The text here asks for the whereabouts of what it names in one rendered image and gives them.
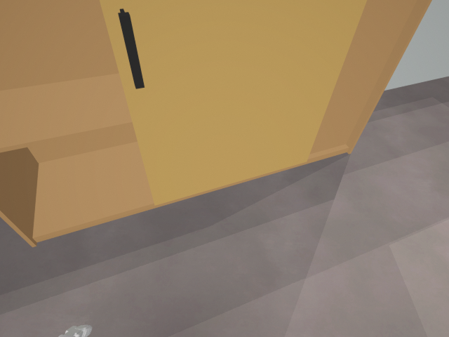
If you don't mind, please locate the wardrobe door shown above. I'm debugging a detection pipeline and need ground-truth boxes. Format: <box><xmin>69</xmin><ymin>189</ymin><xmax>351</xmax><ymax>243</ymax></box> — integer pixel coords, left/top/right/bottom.
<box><xmin>100</xmin><ymin>0</ymin><xmax>367</xmax><ymax>206</ymax></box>
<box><xmin>310</xmin><ymin>0</ymin><xmax>417</xmax><ymax>154</ymax></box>

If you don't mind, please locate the handle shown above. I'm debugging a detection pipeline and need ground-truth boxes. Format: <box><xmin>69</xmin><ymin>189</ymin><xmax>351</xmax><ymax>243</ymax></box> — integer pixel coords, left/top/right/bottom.
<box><xmin>118</xmin><ymin>9</ymin><xmax>145</xmax><ymax>89</ymax></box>

